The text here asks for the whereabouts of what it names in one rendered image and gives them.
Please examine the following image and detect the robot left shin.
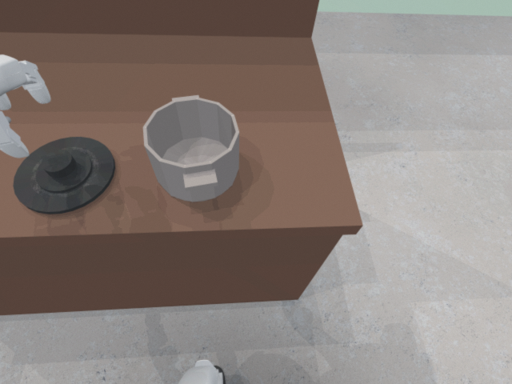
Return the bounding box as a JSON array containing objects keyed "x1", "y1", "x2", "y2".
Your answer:
[{"x1": 194, "y1": 360, "x2": 216, "y2": 369}]

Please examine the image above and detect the pot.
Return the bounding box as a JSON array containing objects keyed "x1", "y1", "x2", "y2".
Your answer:
[{"x1": 143, "y1": 95, "x2": 239, "y2": 202}]

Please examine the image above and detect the lid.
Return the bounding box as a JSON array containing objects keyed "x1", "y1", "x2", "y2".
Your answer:
[{"x1": 13, "y1": 137, "x2": 115, "y2": 214}]

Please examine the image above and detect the left robot hand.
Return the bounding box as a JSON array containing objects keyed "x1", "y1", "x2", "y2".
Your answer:
[{"x1": 0, "y1": 54, "x2": 50, "y2": 158}]

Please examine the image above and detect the knob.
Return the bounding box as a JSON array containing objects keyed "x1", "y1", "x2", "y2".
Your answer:
[{"x1": 42, "y1": 150, "x2": 76, "y2": 178}]

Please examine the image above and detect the left robot thigh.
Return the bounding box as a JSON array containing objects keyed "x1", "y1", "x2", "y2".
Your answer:
[{"x1": 178, "y1": 366, "x2": 223, "y2": 384}]

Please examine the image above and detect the table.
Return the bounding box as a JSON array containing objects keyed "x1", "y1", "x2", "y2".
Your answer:
[{"x1": 0, "y1": 0, "x2": 363, "y2": 315}]

